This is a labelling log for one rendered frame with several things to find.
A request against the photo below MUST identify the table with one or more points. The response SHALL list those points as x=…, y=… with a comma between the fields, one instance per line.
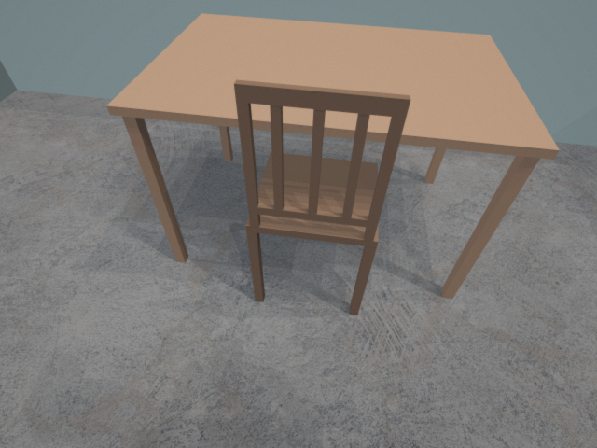
x=463, y=96

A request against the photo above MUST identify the chair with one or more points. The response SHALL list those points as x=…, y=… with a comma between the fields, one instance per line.
x=311, y=197

